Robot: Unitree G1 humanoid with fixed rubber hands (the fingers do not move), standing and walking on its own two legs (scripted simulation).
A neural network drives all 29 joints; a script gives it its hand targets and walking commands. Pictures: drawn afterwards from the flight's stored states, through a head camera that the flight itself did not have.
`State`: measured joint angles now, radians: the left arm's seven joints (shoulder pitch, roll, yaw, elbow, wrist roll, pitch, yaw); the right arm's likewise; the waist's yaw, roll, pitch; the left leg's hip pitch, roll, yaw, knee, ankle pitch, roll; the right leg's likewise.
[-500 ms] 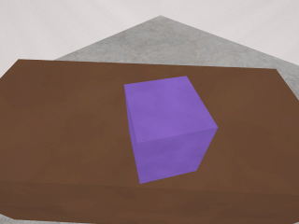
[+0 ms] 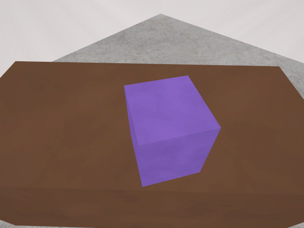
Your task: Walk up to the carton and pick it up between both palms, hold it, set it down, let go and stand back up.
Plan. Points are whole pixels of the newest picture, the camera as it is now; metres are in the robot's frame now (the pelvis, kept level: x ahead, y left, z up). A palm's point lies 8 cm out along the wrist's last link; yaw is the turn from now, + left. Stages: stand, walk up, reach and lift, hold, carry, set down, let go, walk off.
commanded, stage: reach and lift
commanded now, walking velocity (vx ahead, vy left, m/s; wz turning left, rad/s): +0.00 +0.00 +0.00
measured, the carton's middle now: (164, 132) +0.39 -0.02 +0.00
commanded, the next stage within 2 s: none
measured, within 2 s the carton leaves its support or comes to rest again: neither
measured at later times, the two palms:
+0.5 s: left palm out of the picture +0.10 +0.22 -0.10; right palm out of the picture +0.12 -0.32 -0.09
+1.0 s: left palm out of the picture +0.12 +0.20 -0.07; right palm out of the picture +0.13 -0.28 -0.07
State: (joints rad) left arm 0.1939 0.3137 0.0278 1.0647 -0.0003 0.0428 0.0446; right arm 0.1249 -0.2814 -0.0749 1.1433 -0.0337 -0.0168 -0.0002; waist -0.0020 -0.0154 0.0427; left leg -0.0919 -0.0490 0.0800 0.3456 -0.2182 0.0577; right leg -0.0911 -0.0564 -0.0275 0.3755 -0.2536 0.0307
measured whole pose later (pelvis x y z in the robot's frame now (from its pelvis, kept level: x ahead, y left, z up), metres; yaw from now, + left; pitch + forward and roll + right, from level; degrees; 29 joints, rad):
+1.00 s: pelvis -0.02 -0.07 +0.00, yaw +1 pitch -1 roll +1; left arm 0.27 0.24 0.09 0.40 -0.06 0.16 0.04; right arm 0.30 -0.17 0.00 0.55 0.04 -0.13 0.02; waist 0.04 -0.04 0.01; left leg -0.17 0.04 0.04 0.42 -0.22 -0.03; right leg -0.16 0.03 -0.06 0.44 -0.26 -0.05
